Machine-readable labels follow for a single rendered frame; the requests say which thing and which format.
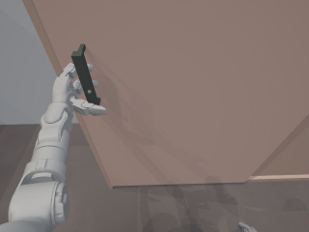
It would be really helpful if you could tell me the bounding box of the handle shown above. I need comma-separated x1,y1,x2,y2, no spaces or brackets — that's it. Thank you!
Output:
71,43,101,116

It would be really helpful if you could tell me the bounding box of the robot left forearm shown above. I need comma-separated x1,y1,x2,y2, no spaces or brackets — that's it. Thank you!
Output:
8,101,73,222

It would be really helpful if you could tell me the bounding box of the wardrobe door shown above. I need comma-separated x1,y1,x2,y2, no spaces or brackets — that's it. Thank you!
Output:
33,0,309,187
251,114,309,176

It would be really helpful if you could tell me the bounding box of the right robot hand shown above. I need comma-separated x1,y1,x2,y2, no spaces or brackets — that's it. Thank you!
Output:
238,222,257,232

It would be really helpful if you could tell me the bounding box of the robot left upper arm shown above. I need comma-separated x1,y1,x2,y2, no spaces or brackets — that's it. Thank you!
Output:
0,181,70,232

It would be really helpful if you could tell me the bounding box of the left robot hand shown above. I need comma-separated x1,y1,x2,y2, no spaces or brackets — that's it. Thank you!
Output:
51,63,107,117

